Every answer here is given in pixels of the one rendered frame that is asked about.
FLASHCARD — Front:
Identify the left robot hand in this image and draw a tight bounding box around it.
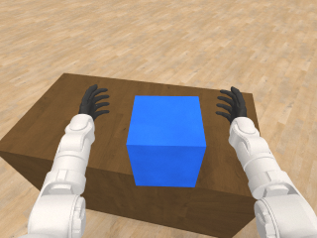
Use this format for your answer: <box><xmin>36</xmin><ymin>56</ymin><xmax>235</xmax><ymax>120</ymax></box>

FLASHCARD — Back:
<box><xmin>78</xmin><ymin>84</ymin><xmax>110</xmax><ymax>122</ymax></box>

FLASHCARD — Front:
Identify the robot left upper arm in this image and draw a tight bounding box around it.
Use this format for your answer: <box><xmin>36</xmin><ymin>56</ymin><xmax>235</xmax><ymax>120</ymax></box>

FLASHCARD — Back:
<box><xmin>18</xmin><ymin>194</ymin><xmax>86</xmax><ymax>238</ymax></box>

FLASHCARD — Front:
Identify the robot right upper arm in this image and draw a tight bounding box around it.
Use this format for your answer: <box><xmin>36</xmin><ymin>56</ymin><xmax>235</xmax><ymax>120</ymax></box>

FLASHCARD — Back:
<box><xmin>254</xmin><ymin>193</ymin><xmax>317</xmax><ymax>238</ymax></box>

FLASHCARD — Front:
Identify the pedestal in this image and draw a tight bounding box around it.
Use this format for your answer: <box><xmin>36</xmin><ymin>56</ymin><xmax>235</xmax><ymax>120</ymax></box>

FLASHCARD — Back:
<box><xmin>0</xmin><ymin>72</ymin><xmax>261</xmax><ymax>238</ymax></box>

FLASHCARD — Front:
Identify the robot right forearm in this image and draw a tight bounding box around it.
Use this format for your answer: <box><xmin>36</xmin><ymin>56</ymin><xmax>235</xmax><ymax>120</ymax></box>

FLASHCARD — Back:
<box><xmin>228</xmin><ymin>117</ymin><xmax>317</xmax><ymax>222</ymax></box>

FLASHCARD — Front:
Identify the robot left forearm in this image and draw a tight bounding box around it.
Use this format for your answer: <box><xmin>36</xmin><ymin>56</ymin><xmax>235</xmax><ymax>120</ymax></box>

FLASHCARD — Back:
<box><xmin>27</xmin><ymin>114</ymin><xmax>95</xmax><ymax>234</ymax></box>

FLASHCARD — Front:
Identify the carton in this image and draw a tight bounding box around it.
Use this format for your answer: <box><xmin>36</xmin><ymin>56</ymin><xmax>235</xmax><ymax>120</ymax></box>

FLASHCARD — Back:
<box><xmin>126</xmin><ymin>95</ymin><xmax>207</xmax><ymax>187</ymax></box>

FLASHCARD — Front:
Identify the right robot hand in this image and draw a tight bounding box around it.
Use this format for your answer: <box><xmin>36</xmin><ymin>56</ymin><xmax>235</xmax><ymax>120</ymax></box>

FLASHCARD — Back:
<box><xmin>215</xmin><ymin>86</ymin><xmax>248</xmax><ymax>125</ymax></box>

